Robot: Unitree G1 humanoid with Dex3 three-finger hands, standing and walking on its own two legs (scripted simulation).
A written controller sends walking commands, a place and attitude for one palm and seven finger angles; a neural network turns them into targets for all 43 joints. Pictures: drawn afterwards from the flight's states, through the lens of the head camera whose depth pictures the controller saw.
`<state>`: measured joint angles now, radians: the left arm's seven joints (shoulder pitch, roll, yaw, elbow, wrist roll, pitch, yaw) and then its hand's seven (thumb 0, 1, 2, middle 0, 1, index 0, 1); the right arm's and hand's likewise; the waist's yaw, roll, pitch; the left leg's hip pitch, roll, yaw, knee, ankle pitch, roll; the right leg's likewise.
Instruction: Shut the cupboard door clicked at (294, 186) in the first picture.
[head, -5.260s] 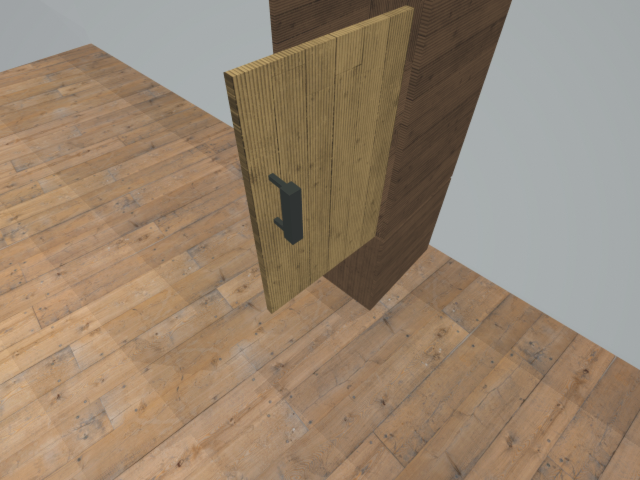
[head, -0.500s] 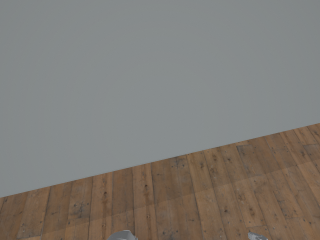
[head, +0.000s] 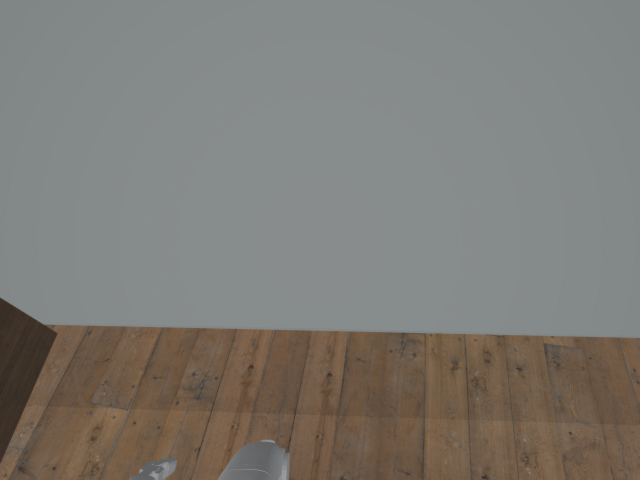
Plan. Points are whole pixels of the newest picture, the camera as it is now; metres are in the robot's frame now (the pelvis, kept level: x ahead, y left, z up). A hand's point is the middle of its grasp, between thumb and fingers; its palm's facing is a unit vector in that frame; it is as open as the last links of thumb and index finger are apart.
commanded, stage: turn to face it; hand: left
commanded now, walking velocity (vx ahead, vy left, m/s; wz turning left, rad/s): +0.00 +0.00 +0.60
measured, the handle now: out of the picture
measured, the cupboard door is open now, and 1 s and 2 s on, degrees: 85 85 85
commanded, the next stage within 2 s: none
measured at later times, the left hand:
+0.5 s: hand out of the picture +0.08 +0.22 -0.16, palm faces +0.32 -0.90 -0.30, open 7.4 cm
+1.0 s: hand out of the picture -0.01 +0.21 -0.17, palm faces +0.60 -0.76 -0.24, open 7.4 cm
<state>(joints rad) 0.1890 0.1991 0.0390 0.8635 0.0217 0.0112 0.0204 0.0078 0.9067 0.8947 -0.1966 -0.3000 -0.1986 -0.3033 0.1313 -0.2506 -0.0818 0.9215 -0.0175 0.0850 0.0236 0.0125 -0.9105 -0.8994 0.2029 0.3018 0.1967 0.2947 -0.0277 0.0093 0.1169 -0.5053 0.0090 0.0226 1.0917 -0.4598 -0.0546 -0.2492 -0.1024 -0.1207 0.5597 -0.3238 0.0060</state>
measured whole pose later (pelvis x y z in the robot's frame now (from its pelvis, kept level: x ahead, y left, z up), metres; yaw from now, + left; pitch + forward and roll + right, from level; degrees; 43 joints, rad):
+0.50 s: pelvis +0.04 -0.03 -0.01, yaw +18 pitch +2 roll +1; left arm 0.14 0.26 0.06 0.85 0.01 0.01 0.01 0.01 0.91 0.89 -0.20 -0.30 -0.20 -0.30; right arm 0.17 -0.23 -0.06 0.91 -0.02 0.06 0.01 0.01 -0.91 -0.90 0.21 0.30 0.20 0.30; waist -0.01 0.00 0.08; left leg -0.35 -0.01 -0.10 0.64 -0.35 -0.03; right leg -0.31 -0.06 -0.03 0.58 -0.32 0.04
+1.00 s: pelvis +0.05 -0.02 +0.00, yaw +37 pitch +1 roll -1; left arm 0.16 0.26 0.07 0.89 0.01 0.06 0.01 0.01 0.91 0.89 -0.20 -0.30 -0.20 -0.30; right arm 0.16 -0.22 -0.04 0.90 -0.03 0.03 0.00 0.01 -0.91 -0.90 0.20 0.30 0.20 0.30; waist 0.00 -0.03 0.10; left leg -0.32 -0.01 -0.02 0.53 -0.23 0.03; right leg -0.47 -0.08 -0.02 1.03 -0.44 0.08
